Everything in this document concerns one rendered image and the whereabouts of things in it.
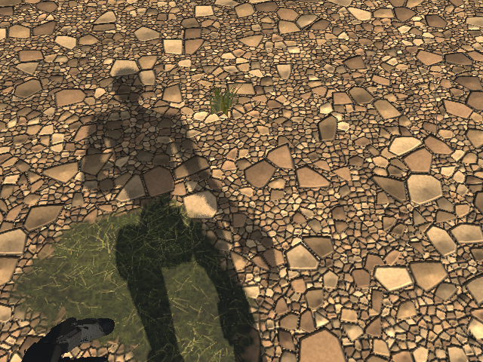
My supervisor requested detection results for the left robot hand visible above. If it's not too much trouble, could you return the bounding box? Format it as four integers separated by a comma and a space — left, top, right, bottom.
21, 317, 115, 362

